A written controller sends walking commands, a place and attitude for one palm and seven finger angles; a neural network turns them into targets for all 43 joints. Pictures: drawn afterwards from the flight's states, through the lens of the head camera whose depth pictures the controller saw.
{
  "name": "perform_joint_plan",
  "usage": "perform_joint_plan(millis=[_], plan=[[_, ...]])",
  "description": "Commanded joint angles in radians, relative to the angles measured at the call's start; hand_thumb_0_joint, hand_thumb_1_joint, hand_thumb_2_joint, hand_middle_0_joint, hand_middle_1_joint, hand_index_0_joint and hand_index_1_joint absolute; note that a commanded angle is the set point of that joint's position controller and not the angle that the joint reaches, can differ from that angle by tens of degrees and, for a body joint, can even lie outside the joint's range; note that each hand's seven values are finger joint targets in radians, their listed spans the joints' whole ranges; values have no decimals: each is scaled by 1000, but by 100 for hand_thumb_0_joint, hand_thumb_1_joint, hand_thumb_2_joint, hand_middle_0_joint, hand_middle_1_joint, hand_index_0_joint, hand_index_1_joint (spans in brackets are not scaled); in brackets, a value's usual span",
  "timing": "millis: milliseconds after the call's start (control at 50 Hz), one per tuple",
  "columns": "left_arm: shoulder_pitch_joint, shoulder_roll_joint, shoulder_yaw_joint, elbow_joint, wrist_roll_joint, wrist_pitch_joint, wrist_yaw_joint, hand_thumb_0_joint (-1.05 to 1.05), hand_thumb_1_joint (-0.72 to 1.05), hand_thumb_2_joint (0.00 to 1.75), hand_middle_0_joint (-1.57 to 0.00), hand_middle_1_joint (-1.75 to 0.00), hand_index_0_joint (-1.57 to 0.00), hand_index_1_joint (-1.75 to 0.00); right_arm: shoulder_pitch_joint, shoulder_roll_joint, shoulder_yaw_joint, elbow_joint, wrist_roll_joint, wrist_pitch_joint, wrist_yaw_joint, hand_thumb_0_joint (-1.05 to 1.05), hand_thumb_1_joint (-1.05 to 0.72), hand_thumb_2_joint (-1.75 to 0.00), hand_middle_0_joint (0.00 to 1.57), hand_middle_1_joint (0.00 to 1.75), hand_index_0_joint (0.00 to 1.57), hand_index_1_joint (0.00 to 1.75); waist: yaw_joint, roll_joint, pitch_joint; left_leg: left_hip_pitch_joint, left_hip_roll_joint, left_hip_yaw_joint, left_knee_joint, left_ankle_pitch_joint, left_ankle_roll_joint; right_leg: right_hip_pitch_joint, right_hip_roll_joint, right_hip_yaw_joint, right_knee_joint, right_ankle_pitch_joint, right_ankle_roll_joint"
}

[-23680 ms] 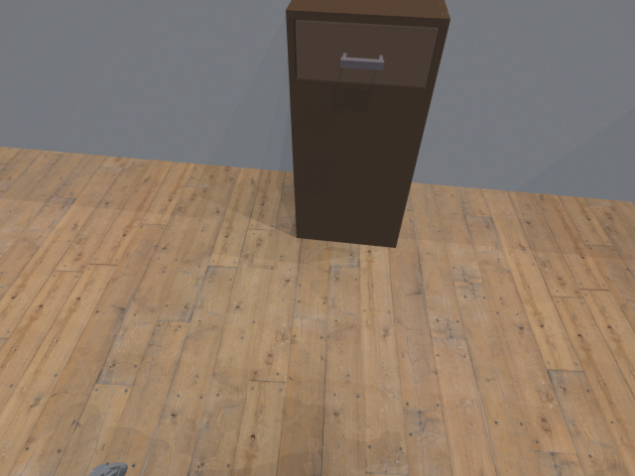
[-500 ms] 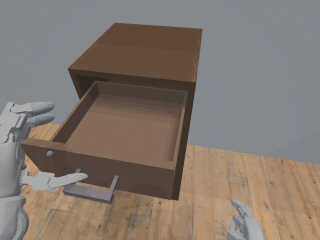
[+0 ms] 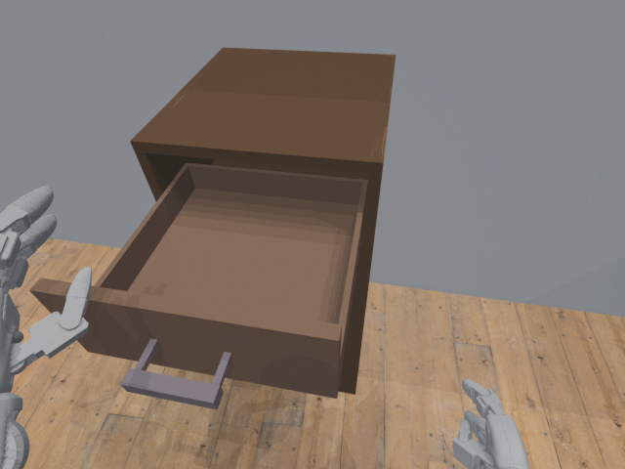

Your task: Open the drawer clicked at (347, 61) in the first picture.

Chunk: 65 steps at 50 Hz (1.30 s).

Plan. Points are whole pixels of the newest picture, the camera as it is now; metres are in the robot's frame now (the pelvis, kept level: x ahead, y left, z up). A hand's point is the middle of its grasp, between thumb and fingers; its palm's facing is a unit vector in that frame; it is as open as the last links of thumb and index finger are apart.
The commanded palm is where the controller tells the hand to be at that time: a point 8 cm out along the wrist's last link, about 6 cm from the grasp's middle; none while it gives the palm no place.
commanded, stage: draw the hand back to the body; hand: left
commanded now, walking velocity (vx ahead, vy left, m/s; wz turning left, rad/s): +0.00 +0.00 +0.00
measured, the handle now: (180, 371) +0.21 +0.20 +0.03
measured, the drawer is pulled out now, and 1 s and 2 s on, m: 0.30 0.30 0.30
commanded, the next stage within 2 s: step back with the hand held close in 0.20 s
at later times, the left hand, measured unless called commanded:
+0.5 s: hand (71, 313) +0.18 +0.24 +0.20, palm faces +0.42 -0.77 -0.48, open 7.4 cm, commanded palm +0.11 +0.29 +0.21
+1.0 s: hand (22, 385) +0.12 +0.24 +0.20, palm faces +0.43 -0.77 -0.48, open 7.4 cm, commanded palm +0.05 +0.29 +0.21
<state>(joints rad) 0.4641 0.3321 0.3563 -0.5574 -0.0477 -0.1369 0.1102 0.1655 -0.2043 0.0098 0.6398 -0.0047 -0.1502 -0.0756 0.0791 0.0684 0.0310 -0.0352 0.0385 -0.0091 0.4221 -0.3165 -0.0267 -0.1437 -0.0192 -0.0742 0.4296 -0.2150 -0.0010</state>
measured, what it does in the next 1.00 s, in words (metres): shifts its weight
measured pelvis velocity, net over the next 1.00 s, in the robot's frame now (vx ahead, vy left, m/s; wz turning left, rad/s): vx -0.08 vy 0.01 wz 0.01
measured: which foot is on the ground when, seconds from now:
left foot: down 0.00-1.00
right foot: down 0.00-1.00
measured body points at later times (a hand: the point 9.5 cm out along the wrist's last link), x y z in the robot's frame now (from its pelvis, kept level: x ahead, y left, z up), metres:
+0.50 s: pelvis -0.02 +0.00 +0.00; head +0.00 -0.01 +0.45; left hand +0.15 +0.28 +0.23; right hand +0.18 -0.22 -0.09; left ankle -0.05 +0.13 -0.74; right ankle +0.02 -0.12 -0.74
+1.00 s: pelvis -0.08 +0.01 -0.02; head -0.05 +0.01 +0.43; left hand +0.09 +0.28 +0.23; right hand +0.10 -0.23 -0.09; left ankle -0.05 +0.13 -0.74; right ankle +0.01 -0.12 -0.74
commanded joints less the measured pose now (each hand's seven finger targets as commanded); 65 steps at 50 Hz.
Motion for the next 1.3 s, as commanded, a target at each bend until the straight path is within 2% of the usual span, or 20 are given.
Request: perform_joint_plan(millis=[0, 40, 140, 200, 280, 300, 320, 360, 500, 600, 740, 920, 1000, 1060, 1100, 1140, 1160, 1180, 1240, 1280], plan=[[-101, 172, 95, -221, -3, -62, 22, 0, 90, 90, -20, -30, -20, -30, -133, -96, -28, -166, 5, -65, -10, 0, -90, -90, 20, 30, 20, 30, -12, 37, -90, -85, -9, 29, -53, 310, 25, 93, -9, 19, -50, 203, -16], [-83, 168, 96, -198, -8, -58, 23, 0, 90, 90, -20, -30, -20, -30, -129, -91, -26, -166, 4, -64, -10, 0, -90, -90, 20, 30, 20, 30, -8, -18, -84, -93, -6, 21, -57, 307, 27, 98, -8, 12, -46, 201, -14], [-88, 167, 98, -190, -9, -56, 23, 0, 90, 90, -20, -30, -20, -30, -132, -89, -25, -168, 7, -60, -10, 0, -90, -90, 20, 30, 20, 30, -9, -18, -65, -109, -5, 19, -63, 277, 25, 90, -10, 13, -49, 171, -15], [-102, 173, 100, -213, -7, -57, 24, 0, 90, 90, -20, -30, -20, -30, -142, -90, -25, -171, 9, -64, -9, 0, -90, -90, 20, 30, 20, 30, -10, 43, -71, -99, -8, 24, -59, 257, 24, 77, -11, 20, -56, 150, -17], [-77, 175, 108, -200, -8, -63, 28, 0, 90, 90, -20, -30, -20, -30, -136, -87, -27, -172, 7, -66, -9, 0, -90, -90, 20, 30, 20, 30, -5, -29, -90, -105, -7, 19, -59, 257, 29, 91, -12, 16, -48, 150, -14], [-242, 326, 271, -248, -9, -114, 33, 0, 90, 90, -20, -30, -20, -30, -92, -110, -17, -213, 25, -40, 1, 0, -90, -90, 20, 30, 20, 30, -59, 39, 31, -192, 1, 6, -42, 167, 46, -27, -66, 101, -97, 146, -14], [-119, 222, 184, -176, -7, -116, 22, 0, 90, 90, -20, -30, -20, -30, -90, -96, -23, -192, 22, -20, -3, 0, -90, -90, 20, 30, 20, 30, -69, -68, 6, -186, 7, -18, -13, 158, 53, -47, -87, 100, -107, 155, -16], [-45, 196, 147, -182, -3, -114, 12, 0, 90, 90, -20, -30, -20, -30, -107, -111, -29, -206, 23, 2, 0, 0, -90, -90, 20, 30, 20, 30, -78, -122, -50, -160, -4, -8, 31, 182, 57, -70, -114, 105, -110, 158, -21], [96, 247, 215, -291, -2, -135, 36, 0, 90, 90, -20, -30, -20, -30, -103, -126, -59, -243, 24, 31, -4, 0, -90, -90, 20, 30, 20, 30, -73, -12, -216, -209, 35, -41, 26, 392, 45, 13, -101, 64, 48, 314, -16], [122, 263, 243, -312, -4, -141, 45, 0, 90, 90, -20, -30, -20, -30, -96, -126, -69, -261, 25, 34, -9, 0, -90, -90, 20, 30, 20, 30, -71, -3, -197, -289, 56, -69, 12, 381, 44, 5, -84, 56, 106, 302, -12], [116, 252, 240, -313, 1, -158, 54, 0, 90, 90, -20, -30, -20, -30, -65, -126, -70, -254, 20, 12, -9, 0, -90, -90, 20, 30, 20, 30, -79, -13, -172, -387, 63, -71, 14, 197, 59, -16, -97, 91, 122, 206, -15], [62, 255, 228, -297, 4, -163, 78, 0, 90, 90, -20, -30, -20, -30, -44, -125, -62, -224, 20, 7, -11, 0, -90, -90, 20, 30, 20, 30, -90, -132, -121, -308, -4, -35, 133, -115, 57, -256, -178, 191, -94, -214, -50], [55, 269, 241, -312, 13, -170, 87, 0, 90, 90, -20, -30, -20, -30, -65, -135, -61, -236, 16, 3, -19, 0, -90, -90, 20, 30, 20, 30, -88, -16, -88, -393, 58, -99, -3, -180, 79, -231, -107, 138, 4, -261, -17], [59, 242, 233, -334, 24, -179, 87, 0, 90, 90, -20, -30, -20, -30, -62, -134, -62, -257, 19, -15, -14, 0, -90, -90, 20, 30, 20, 30, -76, 115, -106, -607, 155, -191, -138, -113, 117, -6, -7, 53, 290, -39, 16], [76, 275, 262, -329, 24, -181, 81, 0, 90, 90, -20, -30, -20, -30, -69, -129, -68, -251, 17, -28, -8, 0, -90, -90, 20, 30, 20, 30, -69, 65, -151, -545, 143, -151, -51, 105, 108, 2, -25, 75, 269, 109, 12], [60, 250, 247, -313, 23, -198, 69, 0, 90, 90, -20, -30, -20, -30, -68, -129, -65, -240, 9, -40, 0, 0, -90, -90, 20, 30, 20, 30, -69, 74, -96, -601, 132, -133, -46, 1, 104, -9, -46, 107, 243, 71, -1], [59, 257, 253, -308, 20, -202, 70, 0, 90, 90, -20, -30, -20, -30, -51, -129, -62, -231, 10, -41, 4, 0, -90, -90, 20, 30, 20, 30, -77, 53, -97, -569, 110, -124, -9, 83, 95, -30, -59, 132, 199, 158, -12], [50, 253, 244, -310, 16, -200, 66, 0, 90, 90, -20, -30, -20, -30, -44, -128, -66, -224, 13, -42, 9, 0, -90, -90, 20, 30, 20, 30, -80, -25, -133, -513, 79, -90, 55, 110, 77, -52, -88, 172, 149, 193, -23], [49, 274, 245, -314, 2, -196, 66, 0, 90, 90, -20, -30, -20, -30, -27, -113, -77, -193, 22, -32, 19, 0, -90, -90, 20, 30, 20, 30, -88, -231, -187, -322, -53, 10, 350, -77, 29, -239, -289, 350, -123, 20, -117], [69, 275, 255, -316, 1, -183, 68, 0, 90, 90, -20, -30, -20, -30, -59, -91, -66, -187, 15, -14, 21, 0, -90, -90, 20, 30, 20, 30, -77, -280, -199, -287, -47, 0, 498, -144, 29, -274, -341, 331, -154, 8, -158]])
